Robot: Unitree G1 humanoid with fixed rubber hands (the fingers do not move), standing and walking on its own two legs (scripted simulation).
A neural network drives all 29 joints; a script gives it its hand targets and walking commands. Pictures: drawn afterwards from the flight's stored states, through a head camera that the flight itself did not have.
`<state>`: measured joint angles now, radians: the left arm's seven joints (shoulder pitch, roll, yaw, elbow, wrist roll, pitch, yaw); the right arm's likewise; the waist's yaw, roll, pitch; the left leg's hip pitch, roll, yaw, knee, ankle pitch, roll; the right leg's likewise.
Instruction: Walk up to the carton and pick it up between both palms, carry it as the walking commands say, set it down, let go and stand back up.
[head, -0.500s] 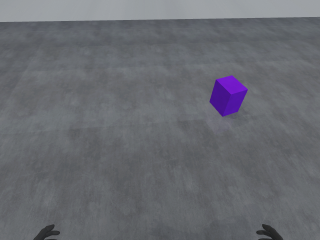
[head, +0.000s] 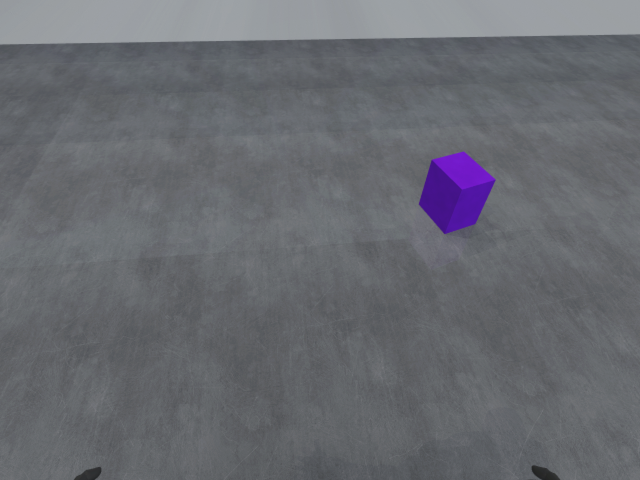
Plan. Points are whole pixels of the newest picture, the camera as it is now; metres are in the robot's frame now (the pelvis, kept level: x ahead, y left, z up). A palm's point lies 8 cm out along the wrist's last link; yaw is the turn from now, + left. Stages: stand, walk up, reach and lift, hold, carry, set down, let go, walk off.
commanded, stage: stand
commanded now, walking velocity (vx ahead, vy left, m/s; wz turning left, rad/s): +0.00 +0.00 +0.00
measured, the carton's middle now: (454, 192) +1.36 -0.63 -0.65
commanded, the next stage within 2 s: walk up in 0.08 s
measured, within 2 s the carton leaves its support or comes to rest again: neither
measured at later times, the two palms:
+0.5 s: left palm (153, 471) +0.17 +0.22 -0.11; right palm out of the picture +0.03 -0.35 -0.12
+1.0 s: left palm (231, 419) +0.24 +0.13 -0.13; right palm (538, 307) +0.42 -0.40 -0.11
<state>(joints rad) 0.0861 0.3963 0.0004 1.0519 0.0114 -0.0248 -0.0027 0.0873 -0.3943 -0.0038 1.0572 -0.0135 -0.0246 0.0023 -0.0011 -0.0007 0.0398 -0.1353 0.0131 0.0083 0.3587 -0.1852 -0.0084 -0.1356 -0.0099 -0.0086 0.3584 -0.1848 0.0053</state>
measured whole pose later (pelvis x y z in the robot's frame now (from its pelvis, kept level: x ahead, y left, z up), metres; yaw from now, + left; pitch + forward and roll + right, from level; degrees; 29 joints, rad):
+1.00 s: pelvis +0.27 -0.14 -0.01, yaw -17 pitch +2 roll +1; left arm 0.50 0.23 0.05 1.03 0.02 -0.07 0.01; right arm -0.05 -0.21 -0.03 0.86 -0.02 -0.02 0.07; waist 0.12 -0.01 0.05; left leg -0.60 0.08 0.13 0.62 -0.09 -0.02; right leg 0.10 -0.07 -0.02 0.25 -0.37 0.05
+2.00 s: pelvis +0.73 -0.31 +0.00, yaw -18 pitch +0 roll +1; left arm 0.43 0.18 0.04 1.08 0.04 -0.09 0.00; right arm 0.11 -0.24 -0.05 0.94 -0.03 0.01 0.04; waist 0.07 0.03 0.06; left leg -0.56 0.11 0.10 0.78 -0.14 -0.05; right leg -0.07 -0.08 -0.13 0.32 -0.25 0.02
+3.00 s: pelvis +0.87 -0.38 -0.01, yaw -20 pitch -1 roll +0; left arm 0.21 0.17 0.05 1.06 0.01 0.02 0.01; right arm 0.29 -0.15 -0.04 1.09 -0.02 0.00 -0.04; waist 0.00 -0.02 0.03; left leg -0.15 0.03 0.10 0.43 -0.26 0.00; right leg -0.27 -0.04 -0.08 0.48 -0.19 0.01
